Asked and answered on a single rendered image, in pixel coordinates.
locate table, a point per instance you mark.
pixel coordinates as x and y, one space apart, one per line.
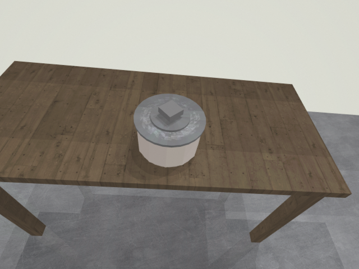
73 125

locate knob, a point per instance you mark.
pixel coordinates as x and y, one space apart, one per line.
170 110

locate lid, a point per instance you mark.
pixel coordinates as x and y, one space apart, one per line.
153 127

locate pot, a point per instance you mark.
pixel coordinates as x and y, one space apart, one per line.
167 156

